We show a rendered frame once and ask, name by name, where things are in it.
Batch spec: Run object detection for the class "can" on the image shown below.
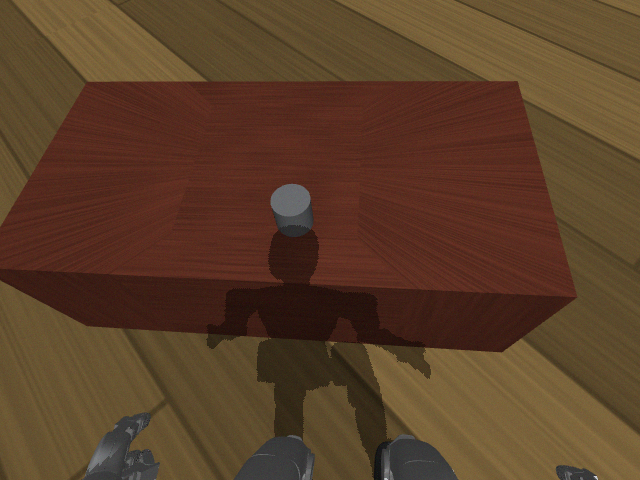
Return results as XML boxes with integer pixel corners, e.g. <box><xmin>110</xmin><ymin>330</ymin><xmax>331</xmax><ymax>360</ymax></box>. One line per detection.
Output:
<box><xmin>270</xmin><ymin>184</ymin><xmax>314</xmax><ymax>237</ymax></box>

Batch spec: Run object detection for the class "left robot hand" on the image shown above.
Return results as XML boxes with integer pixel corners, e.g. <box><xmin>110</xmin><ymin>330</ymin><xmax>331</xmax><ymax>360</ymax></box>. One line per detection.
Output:
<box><xmin>84</xmin><ymin>413</ymin><xmax>160</xmax><ymax>480</ymax></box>

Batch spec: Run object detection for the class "right robot foot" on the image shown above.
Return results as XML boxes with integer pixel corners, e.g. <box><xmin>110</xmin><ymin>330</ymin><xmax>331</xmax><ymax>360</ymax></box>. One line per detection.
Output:
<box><xmin>374</xmin><ymin>441</ymin><xmax>391</xmax><ymax>480</ymax></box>

